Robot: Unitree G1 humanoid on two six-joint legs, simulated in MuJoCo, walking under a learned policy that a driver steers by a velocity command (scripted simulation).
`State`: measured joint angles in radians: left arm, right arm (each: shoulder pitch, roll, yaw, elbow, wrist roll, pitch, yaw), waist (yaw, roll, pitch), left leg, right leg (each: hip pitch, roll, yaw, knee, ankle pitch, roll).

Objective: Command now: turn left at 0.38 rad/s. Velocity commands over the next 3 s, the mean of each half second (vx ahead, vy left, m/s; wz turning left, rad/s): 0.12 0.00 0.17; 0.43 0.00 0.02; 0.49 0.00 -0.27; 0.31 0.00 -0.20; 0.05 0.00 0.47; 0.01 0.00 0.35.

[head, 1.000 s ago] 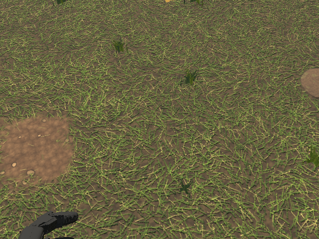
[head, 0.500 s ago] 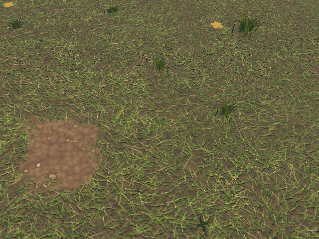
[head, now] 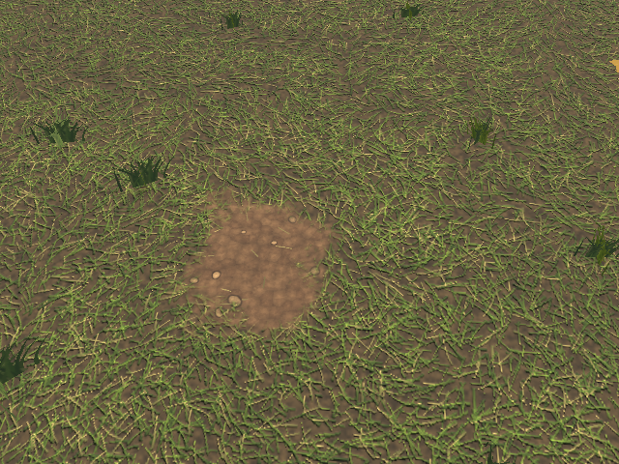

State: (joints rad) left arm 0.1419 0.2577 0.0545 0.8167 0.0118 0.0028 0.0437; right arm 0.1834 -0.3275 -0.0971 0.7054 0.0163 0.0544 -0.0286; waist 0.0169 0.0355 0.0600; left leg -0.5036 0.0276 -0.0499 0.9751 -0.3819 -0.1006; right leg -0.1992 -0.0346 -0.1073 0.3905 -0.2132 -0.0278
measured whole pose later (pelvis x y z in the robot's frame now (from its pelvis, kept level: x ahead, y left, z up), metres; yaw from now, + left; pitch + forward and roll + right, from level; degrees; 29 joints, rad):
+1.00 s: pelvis +0.24 +0.01 -0.01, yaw +3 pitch +2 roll +0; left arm 0.40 0.26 0.03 0.93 -0.01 -0.07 0.00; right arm 0.06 -0.26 -0.05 0.69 0.02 -0.08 0.04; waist 0.10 0.05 0.03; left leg -0.65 0.08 0.01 0.58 0.07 0.00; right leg 0.09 0.04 -0.04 0.17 -0.30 -0.04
